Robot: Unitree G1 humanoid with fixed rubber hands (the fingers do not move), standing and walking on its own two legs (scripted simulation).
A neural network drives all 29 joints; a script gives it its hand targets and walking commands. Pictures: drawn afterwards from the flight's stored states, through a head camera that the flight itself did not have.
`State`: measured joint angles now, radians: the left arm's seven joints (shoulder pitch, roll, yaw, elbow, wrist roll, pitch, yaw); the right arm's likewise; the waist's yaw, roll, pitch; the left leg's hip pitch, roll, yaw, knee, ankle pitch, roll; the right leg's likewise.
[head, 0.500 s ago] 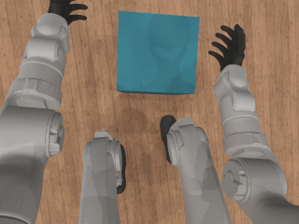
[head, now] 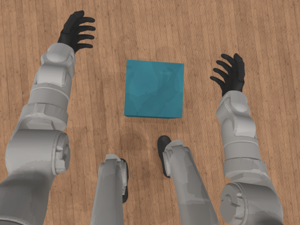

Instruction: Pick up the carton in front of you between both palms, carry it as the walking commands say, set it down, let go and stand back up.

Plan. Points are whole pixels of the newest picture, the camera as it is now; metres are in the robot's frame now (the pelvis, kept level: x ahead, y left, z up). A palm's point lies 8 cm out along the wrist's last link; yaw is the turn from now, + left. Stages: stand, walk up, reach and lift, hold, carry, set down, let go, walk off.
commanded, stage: set down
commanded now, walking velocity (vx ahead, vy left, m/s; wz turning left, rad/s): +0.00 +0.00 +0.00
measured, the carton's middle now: (151, 94) +0.46 -0.07 -0.45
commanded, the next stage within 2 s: let go in 0.12 s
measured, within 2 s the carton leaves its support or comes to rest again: neither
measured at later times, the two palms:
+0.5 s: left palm (25, 90) +0.43 +0.18 +0.02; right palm (280, 114) +0.34 -0.24 +0.03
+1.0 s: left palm out of the picture +0.31 +0.21 +0.11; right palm out of the picture +0.26 -0.25 +0.13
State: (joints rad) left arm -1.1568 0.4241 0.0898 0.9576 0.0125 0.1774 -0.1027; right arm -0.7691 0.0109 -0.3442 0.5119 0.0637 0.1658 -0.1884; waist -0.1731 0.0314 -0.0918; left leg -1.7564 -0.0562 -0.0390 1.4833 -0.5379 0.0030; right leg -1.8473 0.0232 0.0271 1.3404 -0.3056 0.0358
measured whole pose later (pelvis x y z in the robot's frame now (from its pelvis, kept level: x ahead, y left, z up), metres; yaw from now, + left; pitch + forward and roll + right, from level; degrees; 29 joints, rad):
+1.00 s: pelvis +0.11 -0.01 +0.19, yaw +0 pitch +6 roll -1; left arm 0.11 0.19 0.09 0.52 0.03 0.01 -0.02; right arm 0.24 -0.22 -0.01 0.38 0.04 0.04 0.06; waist -0.05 0.00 0.04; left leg -0.24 0.00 -0.06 0.49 -0.35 -0.01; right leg -0.36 0.04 0.03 0.47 -0.20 -0.01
